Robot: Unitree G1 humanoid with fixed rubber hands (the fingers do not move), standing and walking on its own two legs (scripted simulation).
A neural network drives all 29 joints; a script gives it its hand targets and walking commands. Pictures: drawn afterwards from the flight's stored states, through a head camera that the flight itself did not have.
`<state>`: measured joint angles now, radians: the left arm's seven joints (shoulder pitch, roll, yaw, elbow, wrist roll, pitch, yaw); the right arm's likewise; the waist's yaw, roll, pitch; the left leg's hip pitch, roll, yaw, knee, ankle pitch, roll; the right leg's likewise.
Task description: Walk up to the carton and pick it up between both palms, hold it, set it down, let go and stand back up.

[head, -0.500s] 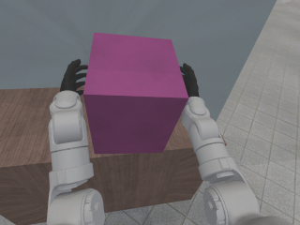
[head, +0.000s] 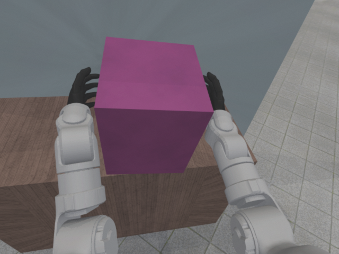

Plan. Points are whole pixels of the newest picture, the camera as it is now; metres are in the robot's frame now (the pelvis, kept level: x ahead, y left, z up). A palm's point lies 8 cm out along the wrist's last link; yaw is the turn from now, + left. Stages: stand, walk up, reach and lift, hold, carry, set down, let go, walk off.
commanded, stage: hold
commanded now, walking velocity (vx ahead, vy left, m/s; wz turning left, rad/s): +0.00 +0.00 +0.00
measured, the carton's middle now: (148, 111) +0.40 +0.01 +0.14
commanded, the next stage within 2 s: none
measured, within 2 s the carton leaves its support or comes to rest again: neither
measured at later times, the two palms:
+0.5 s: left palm (82, 104) +0.36 +0.15 +0.20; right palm (216, 107) +0.36 -0.14 +0.18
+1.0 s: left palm (81, 103) +0.36 +0.15 +0.20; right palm (216, 106) +0.36 -0.14 +0.18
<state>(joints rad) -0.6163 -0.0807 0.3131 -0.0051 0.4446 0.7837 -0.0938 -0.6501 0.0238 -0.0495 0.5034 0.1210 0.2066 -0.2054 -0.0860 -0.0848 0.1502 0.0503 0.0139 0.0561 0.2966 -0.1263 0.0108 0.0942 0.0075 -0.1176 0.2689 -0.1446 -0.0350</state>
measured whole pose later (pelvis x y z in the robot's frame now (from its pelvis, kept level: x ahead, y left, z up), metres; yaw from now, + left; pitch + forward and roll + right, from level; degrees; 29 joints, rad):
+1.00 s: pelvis +0.00 +0.00 +0.00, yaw +0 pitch -13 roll +0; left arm -0.63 -0.08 0.33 0.01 0.45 0.77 -0.10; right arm -0.66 0.03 -0.05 0.52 0.12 0.20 -0.21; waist -0.09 -0.08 0.15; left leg 0.06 0.02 0.05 0.29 -0.12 0.01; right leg 0.10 0.01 -0.12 0.27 -0.15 -0.04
